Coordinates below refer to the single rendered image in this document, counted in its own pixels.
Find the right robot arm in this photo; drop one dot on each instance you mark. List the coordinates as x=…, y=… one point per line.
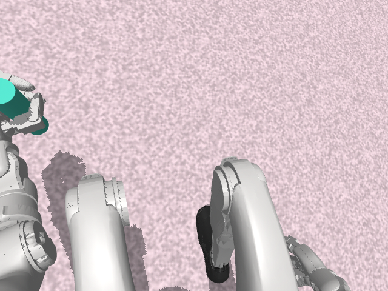
x=327, y=280

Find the right robot hand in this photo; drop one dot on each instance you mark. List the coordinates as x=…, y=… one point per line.
x=305, y=261

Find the right robot foot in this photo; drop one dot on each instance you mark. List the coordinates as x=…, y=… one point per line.
x=204, y=230

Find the left robot arm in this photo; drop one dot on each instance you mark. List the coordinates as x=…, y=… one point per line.
x=26, y=251

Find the can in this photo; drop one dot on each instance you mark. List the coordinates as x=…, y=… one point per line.
x=14, y=103

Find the left robot hand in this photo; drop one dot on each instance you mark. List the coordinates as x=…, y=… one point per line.
x=26, y=122

